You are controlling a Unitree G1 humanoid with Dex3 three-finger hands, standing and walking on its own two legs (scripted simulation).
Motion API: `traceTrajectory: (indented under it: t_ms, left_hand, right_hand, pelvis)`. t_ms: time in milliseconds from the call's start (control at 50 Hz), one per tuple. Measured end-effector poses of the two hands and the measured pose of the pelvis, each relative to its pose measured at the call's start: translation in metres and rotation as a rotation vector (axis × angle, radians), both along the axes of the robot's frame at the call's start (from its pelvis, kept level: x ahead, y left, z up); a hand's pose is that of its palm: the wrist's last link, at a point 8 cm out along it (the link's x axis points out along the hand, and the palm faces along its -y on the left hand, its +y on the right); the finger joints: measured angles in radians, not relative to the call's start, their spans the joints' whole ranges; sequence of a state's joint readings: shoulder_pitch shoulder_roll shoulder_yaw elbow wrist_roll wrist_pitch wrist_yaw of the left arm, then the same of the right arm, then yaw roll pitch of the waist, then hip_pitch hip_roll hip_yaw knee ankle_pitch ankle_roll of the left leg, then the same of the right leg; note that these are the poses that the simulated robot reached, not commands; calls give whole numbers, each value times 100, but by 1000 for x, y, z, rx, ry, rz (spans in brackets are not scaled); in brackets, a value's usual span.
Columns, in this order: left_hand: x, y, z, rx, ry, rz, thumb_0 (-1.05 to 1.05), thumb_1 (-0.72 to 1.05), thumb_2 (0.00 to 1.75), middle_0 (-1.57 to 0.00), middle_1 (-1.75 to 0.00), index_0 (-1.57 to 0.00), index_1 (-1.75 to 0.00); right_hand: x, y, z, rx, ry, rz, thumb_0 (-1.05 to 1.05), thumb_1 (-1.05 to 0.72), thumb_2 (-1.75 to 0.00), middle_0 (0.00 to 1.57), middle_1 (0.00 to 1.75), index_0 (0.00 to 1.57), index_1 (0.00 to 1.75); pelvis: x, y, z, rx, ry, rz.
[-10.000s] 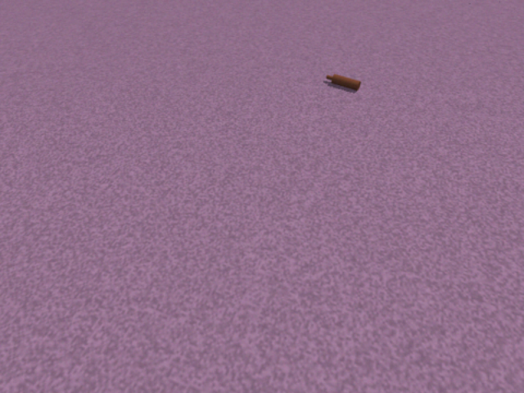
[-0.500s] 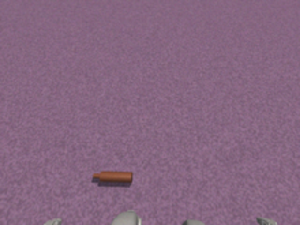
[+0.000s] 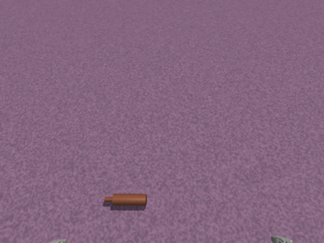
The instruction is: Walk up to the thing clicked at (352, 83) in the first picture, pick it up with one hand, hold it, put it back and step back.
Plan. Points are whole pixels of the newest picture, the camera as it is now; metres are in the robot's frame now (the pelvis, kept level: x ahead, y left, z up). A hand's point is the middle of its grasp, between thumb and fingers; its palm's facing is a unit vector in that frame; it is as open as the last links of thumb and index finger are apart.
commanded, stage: walk up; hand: left
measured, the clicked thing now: (125, 199) +0.43 +0.27 -0.73
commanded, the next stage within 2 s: stand in 0.90 s
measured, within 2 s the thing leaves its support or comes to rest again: neither
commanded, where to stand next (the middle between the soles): +0.05 +0.01 m, yaw +0 degrees
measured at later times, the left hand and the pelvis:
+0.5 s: hand out of the picture +0.07 +0.26 -0.14, palm faces -0.01 -0.94 -0.34, open 7.4 cm; pelvis +0.00 +0.00 +0.02, yaw +0 degrees
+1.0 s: hand out of the picture +0.08 +0.25 -0.14, palm faces -0.02 -0.94 -0.34, open 7.4 cm; pelvis +0.00 -0.01 +0.02, yaw +0 degrees
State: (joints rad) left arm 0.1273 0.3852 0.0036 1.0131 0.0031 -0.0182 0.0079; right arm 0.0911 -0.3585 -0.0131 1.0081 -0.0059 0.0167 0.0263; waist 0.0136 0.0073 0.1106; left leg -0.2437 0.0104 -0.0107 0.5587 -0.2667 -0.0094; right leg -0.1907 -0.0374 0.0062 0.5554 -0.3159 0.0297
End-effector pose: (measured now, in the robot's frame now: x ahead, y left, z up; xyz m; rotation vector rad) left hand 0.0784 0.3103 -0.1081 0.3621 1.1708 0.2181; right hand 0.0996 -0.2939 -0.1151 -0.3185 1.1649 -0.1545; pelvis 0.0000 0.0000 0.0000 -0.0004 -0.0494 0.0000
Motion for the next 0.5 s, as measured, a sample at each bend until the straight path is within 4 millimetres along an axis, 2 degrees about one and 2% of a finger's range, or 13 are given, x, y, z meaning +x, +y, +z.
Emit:
traceTrajectory:
  t_ms: [220, 500]
  left_hand:
    - [0, -9, 1, -51, 14, 4, 1, 90, 90, -21, -30, -20, -30]
    - [-11, -9, 5, -45, 42, 28, 1, 91, 90, -21, -30, -20, -30]
  right_hand:
    - [-15, 6, 11, 3, 22, -25, 1, -91, -90, 20, 30, 20, 30]
    - [-25, 1, 12, 0, 40, -46, 1, -91, -90, 20, 30, 20, 30]
  pelvis:
    - [-4, 3, 12, -6, -5, -2]
    - [-4, 1, 15, -6, 0, 0]
